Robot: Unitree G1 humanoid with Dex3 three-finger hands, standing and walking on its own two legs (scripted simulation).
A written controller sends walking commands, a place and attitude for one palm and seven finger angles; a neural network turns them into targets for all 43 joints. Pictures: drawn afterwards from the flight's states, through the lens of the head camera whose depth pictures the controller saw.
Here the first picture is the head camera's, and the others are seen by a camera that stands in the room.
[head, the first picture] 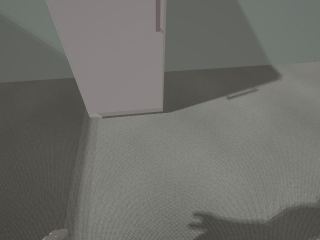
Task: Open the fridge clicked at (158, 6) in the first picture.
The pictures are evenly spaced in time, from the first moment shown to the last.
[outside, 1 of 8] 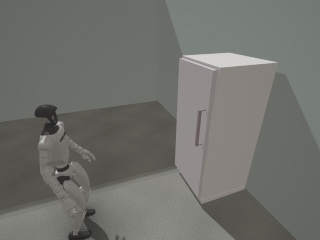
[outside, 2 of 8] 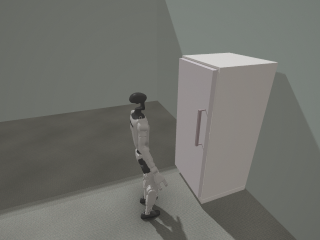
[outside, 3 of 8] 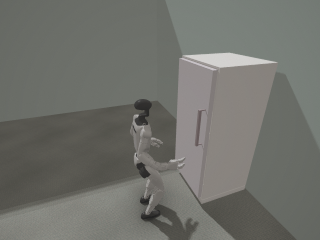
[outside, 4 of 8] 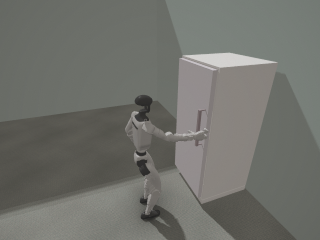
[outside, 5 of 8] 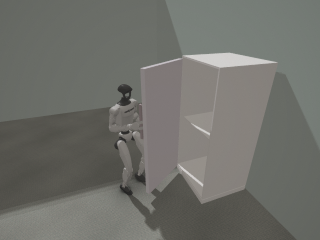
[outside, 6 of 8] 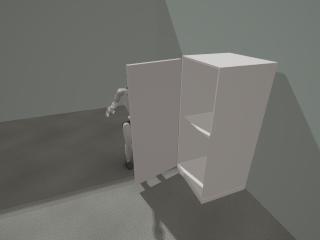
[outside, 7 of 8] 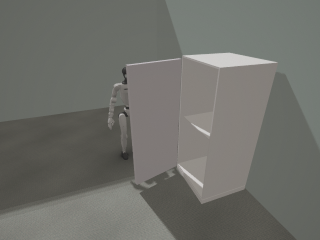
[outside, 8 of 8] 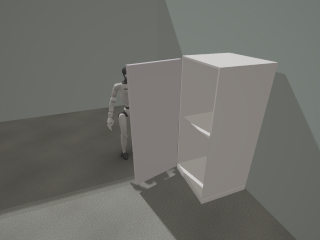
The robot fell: no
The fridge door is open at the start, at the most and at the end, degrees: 0 81 76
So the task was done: yes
